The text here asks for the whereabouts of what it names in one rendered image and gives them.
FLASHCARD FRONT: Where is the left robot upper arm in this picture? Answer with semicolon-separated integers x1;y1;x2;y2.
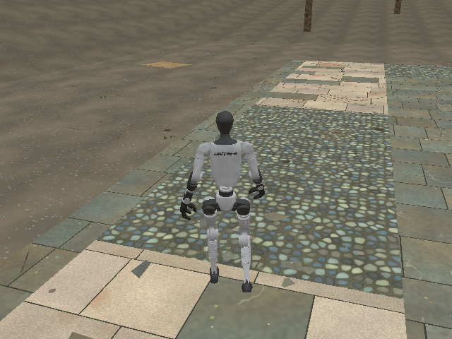
191;142;210;182

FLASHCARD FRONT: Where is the robot torso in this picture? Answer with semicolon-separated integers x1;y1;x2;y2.
209;138;242;212

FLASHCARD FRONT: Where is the left robot forearm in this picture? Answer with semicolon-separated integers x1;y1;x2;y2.
182;171;198;204

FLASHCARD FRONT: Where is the right robot upper arm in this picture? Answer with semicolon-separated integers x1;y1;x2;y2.
240;141;260;179

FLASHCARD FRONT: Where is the robot right thigh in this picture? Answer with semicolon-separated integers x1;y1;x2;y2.
236;197;251;246

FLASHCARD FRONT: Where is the robot left hand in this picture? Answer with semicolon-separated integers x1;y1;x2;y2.
180;202;196;220

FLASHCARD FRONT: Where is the robot right hand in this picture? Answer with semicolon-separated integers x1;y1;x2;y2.
249;187;265;199

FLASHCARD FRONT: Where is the right robot forearm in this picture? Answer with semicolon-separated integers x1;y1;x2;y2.
253;169;264;190

